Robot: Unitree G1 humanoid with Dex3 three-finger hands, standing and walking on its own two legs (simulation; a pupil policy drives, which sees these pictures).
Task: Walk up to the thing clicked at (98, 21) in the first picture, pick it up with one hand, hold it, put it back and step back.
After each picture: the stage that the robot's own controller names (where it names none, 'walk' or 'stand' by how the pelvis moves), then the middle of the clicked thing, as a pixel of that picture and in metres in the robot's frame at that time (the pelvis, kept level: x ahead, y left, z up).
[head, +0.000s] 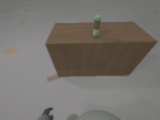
stand; (96, 27) +0.96 +0.00 +0.09
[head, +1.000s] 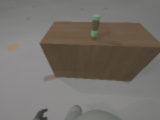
rise first; (94, 28) +0.86 +0.05 +0.11
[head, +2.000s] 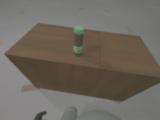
walk; (78, 43) +0.55 +0.16 +0.12
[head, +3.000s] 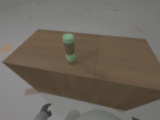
stand; (70, 51) +0.47 +0.20 +0.11
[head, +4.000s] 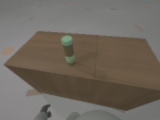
stand; (69, 52) +0.47 +0.19 +0.10
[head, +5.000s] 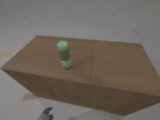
stand; (65, 57) +0.44 +0.22 +0.09
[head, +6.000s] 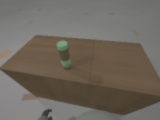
stand; (65, 57) +0.44 +0.23 +0.09
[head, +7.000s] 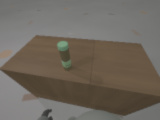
rise first; (65, 57) +0.44 +0.22 +0.09
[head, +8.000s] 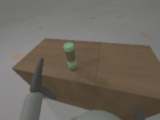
rise first; (71, 58) +0.44 +0.21 +0.10
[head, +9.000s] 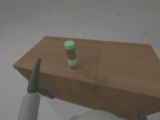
go down; (71, 56) +0.45 +0.21 +0.10
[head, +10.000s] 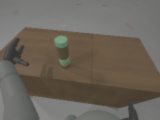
go down; (63, 55) +0.43 +0.19 +0.11
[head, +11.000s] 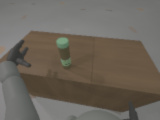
approach; (65, 55) +0.44 +0.20 +0.11
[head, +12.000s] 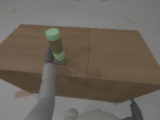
close; (57, 49) +0.45 +0.22 +0.14
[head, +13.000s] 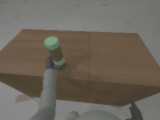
lift; (57, 56) +0.40 +0.22 +0.14
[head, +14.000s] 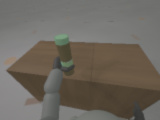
lift; (65, 57) +0.34 +0.17 +0.23
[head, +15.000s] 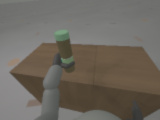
hold; (66, 53) +0.34 +0.17 +0.26
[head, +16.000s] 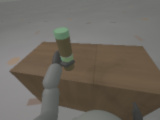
hold; (65, 52) +0.34 +0.17 +0.26
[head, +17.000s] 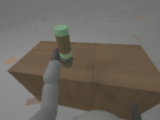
crouch; (64, 49) +0.36 +0.18 +0.26
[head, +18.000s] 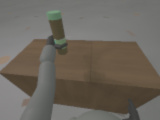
lower; (59, 35) +0.46 +0.21 +0.29
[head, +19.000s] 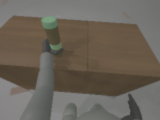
lower; (54, 40) +0.49 +0.23 +0.16
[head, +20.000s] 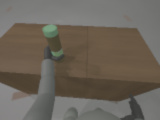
lower; (55, 47) +0.46 +0.22 +0.15
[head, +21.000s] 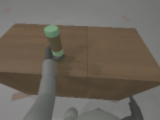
lower; (56, 47) +0.46 +0.22 +0.15
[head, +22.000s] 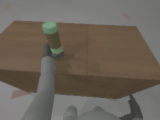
lower; (55, 44) +0.47 +0.22 +0.15
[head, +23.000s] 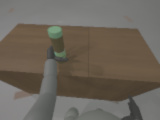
open; (58, 47) +0.46 +0.21 +0.14
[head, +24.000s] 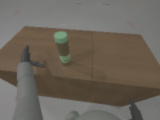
sink last; (64, 51) +0.44 +0.20 +0.13
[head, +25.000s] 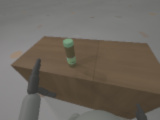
stand; (70, 54) +0.47 +0.22 +0.11
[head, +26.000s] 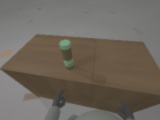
stand; (67, 56) +0.44 +0.21 +0.10
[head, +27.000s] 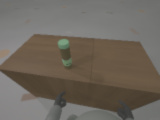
stand; (66, 56) +0.44 +0.22 +0.10
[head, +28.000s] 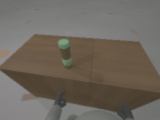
stand; (66, 55) +0.45 +0.22 +0.10
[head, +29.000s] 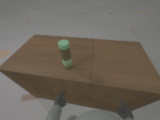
stand; (66, 56) +0.44 +0.22 +0.10
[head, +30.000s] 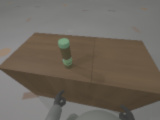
stand; (66, 55) +0.44 +0.22 +0.10
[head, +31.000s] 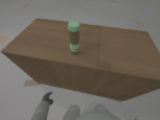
walk; (74, 40) +0.53 +0.16 +0.13
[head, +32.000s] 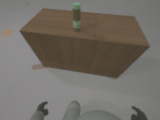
walk; (76, 18) +0.85 +0.23 +0.12
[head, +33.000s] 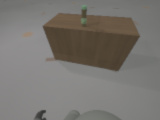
walk; (83, 16) +1.18 +0.19 +0.12
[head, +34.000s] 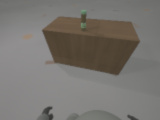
stand; (83, 21) +1.13 +0.19 +0.09
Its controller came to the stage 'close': yes
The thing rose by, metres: 0.20
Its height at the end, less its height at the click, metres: +0.00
